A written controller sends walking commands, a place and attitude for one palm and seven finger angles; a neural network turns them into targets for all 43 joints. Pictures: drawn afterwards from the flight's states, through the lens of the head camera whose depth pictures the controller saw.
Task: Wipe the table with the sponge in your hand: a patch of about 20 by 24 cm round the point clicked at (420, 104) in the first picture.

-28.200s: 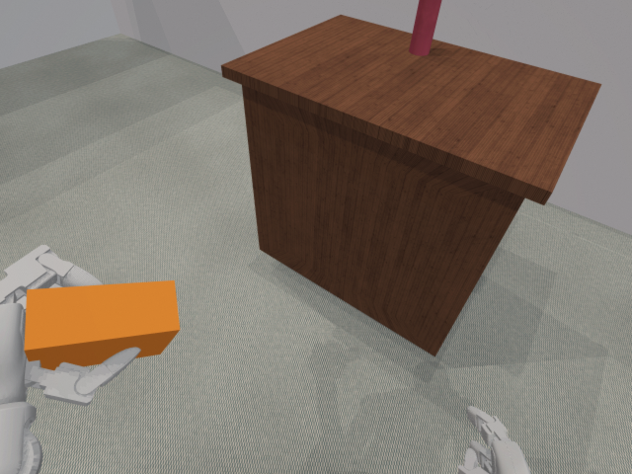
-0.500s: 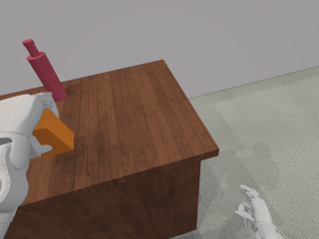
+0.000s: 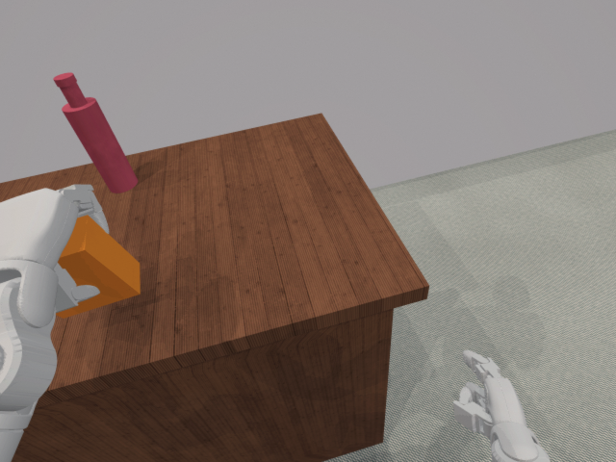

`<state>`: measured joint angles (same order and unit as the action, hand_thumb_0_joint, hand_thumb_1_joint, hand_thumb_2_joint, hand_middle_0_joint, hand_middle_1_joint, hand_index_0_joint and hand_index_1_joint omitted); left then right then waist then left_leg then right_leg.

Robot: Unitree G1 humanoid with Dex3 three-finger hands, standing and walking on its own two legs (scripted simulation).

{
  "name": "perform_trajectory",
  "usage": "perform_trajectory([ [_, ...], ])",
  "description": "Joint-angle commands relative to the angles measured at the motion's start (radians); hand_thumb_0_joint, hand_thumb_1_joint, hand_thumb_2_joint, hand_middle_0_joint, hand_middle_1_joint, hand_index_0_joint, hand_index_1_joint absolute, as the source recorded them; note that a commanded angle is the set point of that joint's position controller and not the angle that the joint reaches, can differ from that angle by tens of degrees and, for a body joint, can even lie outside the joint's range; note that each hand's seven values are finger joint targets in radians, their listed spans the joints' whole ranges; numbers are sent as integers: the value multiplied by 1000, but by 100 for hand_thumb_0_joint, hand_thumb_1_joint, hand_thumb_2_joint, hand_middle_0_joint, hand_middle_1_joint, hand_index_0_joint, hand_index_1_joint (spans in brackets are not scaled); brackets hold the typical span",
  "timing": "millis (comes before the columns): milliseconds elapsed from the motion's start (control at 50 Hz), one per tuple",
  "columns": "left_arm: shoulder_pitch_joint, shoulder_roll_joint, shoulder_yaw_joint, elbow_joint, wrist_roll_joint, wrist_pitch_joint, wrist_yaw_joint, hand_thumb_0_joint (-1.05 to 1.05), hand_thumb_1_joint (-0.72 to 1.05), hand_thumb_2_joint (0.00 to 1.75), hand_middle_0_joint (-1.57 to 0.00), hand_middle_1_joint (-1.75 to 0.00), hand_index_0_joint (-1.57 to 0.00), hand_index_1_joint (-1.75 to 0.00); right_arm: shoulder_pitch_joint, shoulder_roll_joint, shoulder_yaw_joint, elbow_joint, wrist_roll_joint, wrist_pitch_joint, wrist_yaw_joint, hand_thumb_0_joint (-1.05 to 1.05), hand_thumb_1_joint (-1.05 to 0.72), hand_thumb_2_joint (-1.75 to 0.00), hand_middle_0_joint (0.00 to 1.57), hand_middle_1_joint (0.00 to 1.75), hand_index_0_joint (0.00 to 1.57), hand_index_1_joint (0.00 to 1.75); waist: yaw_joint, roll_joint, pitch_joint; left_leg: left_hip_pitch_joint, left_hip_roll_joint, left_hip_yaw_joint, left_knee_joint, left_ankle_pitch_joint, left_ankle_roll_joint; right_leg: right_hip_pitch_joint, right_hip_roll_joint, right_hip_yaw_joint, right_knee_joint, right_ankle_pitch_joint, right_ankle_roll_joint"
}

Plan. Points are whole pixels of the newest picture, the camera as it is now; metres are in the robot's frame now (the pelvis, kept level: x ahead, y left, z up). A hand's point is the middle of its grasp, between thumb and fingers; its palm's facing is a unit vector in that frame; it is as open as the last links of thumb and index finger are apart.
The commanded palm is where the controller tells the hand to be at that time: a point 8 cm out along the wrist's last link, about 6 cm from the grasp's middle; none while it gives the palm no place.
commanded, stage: move the sponge above the wiping area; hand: left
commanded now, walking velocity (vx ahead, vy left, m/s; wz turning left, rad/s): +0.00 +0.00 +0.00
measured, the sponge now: (84, 277) +0.25 +0.33 +0.15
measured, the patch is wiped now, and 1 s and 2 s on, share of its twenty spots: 0.05 0.05 0.10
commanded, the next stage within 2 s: lower the sponge onto the table in 0.32 s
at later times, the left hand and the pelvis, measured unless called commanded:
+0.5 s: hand (72, 274) +0.23 +0.32 +0.18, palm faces +0.13 -0.08 -0.99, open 9.4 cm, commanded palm +0.19 +0.31 +0.26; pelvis +0.01 +0.01 +0.00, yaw -1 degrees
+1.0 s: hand (105, 295) +0.23 +0.29 +0.15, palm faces +0.05 -0.14 -0.99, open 9.3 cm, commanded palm +0.19 +0.30 +0.24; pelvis +0.01 +0.01 +0.00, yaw -1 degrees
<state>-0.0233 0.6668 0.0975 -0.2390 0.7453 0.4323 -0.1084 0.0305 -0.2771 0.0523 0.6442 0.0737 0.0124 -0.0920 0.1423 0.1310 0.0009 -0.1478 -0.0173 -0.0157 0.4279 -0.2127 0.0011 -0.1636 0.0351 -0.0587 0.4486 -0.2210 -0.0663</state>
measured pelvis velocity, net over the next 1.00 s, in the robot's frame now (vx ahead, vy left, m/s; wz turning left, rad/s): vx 0.01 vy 0.01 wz -0.01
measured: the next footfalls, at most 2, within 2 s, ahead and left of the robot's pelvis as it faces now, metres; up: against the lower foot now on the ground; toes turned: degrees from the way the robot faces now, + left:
none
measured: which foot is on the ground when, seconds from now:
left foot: down 0.00-1.00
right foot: down 0.00-1.00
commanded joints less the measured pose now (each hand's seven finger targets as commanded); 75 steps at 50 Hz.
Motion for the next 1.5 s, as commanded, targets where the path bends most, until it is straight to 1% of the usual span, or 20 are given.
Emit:
perform_trajectory([
  [0, -226, 168, 17, -173, 39, -17, -19, 0, 10, 130, -120, -160, -120, -160, -217, -94, -24, -198, -9, -67, -15, 0, -90, -90, 20, 30, 20, 30, -27, -95, -155, -22, -17, -29, -66, 48, 35, 44, -46, 112, -97, -7, 16],
  [80, -268, 351, 161, -334, 108, -36, -7, 0, 10, 130, -120, -160, -120, -160, -277, -80, -14, -217, -20, -73, -4, 0, -90, -90, 20, 30, 20, 30, 18, -25, -286, 14, -28, -50, -49, 157, 42, 129, -33, 180, -54, 87, -12],
  [140, -241, 360, 204, -369, 121, -61, 36, 0, 10, 130, -120, -160, -120, -160, -216, -68, -24, -203, -36, -61, 13, 0, -90, -90, 20, 30, 20, 30, 28, -4, -291, 19, -32, -43, -46, 254, 35, 166, -34, 140, -39, 181, -15],
  [180, -222, 383, 264, -365, 97, -52, 72, 0, 10, 130, -120, -160, -120, -160, -253, -58, -22, -204, -25, -64, 22, 0, -90, -90, 20, 30, 20, 30, 51, 7, -264, 13, -31, -57, -42, 250, 28, 150, -20, 199, -47, 169, -35],
  [280, -64, 273, 223, -223, 1, -2, 67, 0, 10, 130, -120, -160, -120, -160, -233, -82, -33, -192, -4, -29, 30, 0, -90, -90, 20, 30, 20, 30, 24, -93, -108, -29, -13, -35, -38, 190, 21, 63, -21, 203, -86, 147, -12],
  [400, 49, 195, 139, -251, -34, 30, -6, 0, 10, 130, -120, -160, -120, -160, -206, -107, -35, -222, 1, -15, 18, 0, -90, -90, 20, 30, 20, 30, -10, -100, -140, -44, -8, -11, -23, 163, 33, 65, -47, 119, -64, 169, 23],
  [500, -135, 330, 168, -438, 51, -19, -4, 0, 10, 130, -120, -160, -120, -160, -210, -94, -31, -224, -24, -57, -12, 0, -90, -90, 20, 30, 20, 30, -12, -23, -257, 19, -27, -30, -7, 203, 49, 103, -45, 133, -39, 171, 13],
  [580, -203, 406, 242, -489, 116, -89, 47, 0, 10, 130, -120, -160, -120, -160, -224, -68, -22, -215, -23, -83, -20, 0, -90, -90, 20, 30, 20, 30, 10, 34, -251, 72, -31, -57, -20, 237, 46, 90, -16, 180, -61, 138, -20],
  [600, -195, 370, 219, -424, 109, -98, 62, 0, 10, 130, -120, -160, -120, -160, -172, -70, -32, -188, -39, -75, -23, 0, -90, -90, 20, 30, 20, 30, 3, 5, -219, 59, -27, -44, -27, 233, 42, 94, -25, 132, -68, 136, -13],
  [680, -201, 303, 212, -232, 54, -50, 85, 0, 10, 130, -120, -160, -120, -160, -232, -71, -32, -171, -8, -62, 0, 0, -90, -90, 20, 30, 20, 30, 17, -8, -106, 9, -21, -58, -56, 159, 20, 48, -17, 189, -104, 68, -25],
  [840, 51, 128, 71, -271, -19, 19, -17, 0, 10, 130, -120, -160, -120, -160, -220, -92, -27, -218, -3, -17, 24, 0, -90, -90, 20, 30, 20, 30, -7, -98, -149, -28, -5, -25, -63, 159, 27, 81, -36, 80, -75, 156, 23],
  [900, -14, 153, 62, -356, 21, 14, -19, 0, 10, 130, -120, -160, -120, -160, -228, -89, -21, -232, -13, -32, 18, 0, -90, -90, 20, 30, 20, 30, -12, -93, -186, -14, -8, -27, -57, 144, 39, 77, -34, 90, -67, 113, 16],
  [980, -188, 354, 192, -481, 130, -31, 36, 0, 10, 130, -120, -160, -120, -160, -254, -75, -12, -234, -25, -51, 7, 0, -90, -90, 20, 30, 20, 30, 15, -3, -249, 23, -21, -52, -54, 168, 46, 103, -12, 166, -59, 71, -14],
  [1040, -218, 297, 154, -322, 157, -63, 87, 0, 10, 130, -120, -160, -120, -160, -180, -70, -27, -184, -33, -45, 5, 0, -90, -90, 20, 30, 20, 30, -1, -12, -175, 28, -22, -46, -61, 167, 34, 78, -13, 138, -95, 44, -18],
  [1080, -226, 297, 171, -278, 133, -58, 104, 0, 10, 130, -120, -160, -120, -160, -225, -68, -26, -184, -15, -52, 10, 0, -90, -90, 20, 30, 20, 30, 16, 19, -148, 27, -26, -59, -68, 141, 30, 56, -1, 187, -108, 10, -37],
  [1120, -166, 253, 161, -230, 80, -48, 108, 0, 10, 130, -120, -160, -120, -160, -201, -75, -38, -162, -17, -44, 17, 0, -90, -90, 20, 30, 20, 30, 12, 0, -153, 16, -23, -45, -70, 153, 21, 84, -17, 143, -102, 58, -16],
  [1240, 20, 132, 59, -217, 22, 10, 12, 0, 10, 130, -120, -160, -120, -160, -213, -96, -35, -193, -10, -28, 23, 0, -90, -90, 20, 30, 20, 30, -13, -97, -128, -30, -14, -25, -60, 136, 31, 74, -32, 107, -89, 113, 18],
  [1300, 22, 137, 45, -262, 47, 9, -8, 0, 10, 130, -120, -160, -120, -160, -211, -97, -29, -211, -16, -36, 18, 0, -90, -90, 20, 30, 20, 30, -17, -98, -149, -29, -14, -23, -50, 134, 41, 69, -31, 107, -76, 102, 15],
  [1400, -80, 275, 142, -395, 136, -62, 39, 0, 10, 130, -120, -160, -120, -160, -185, -81, -32, -210, -40, -50, 12, 0, -90, -90, 20, 30, 20, 30, 3, -44, -235, 29, -27, -31, -28, 218, 52, 110, -22, 126, -58, 139, -5],
  [1480, -61, 243, 164, -280, 113, -86, 86, 0, 10, 130, -120, -160, -120, -160, -193, -69, -33, -192, -17, -55, 19, 0, -90, -90, 20, 30, 20, 30, 5, -35, -133, 26, -25, -45, -42, 176, 41, 44, -3, 177, -99, 81, -20],
])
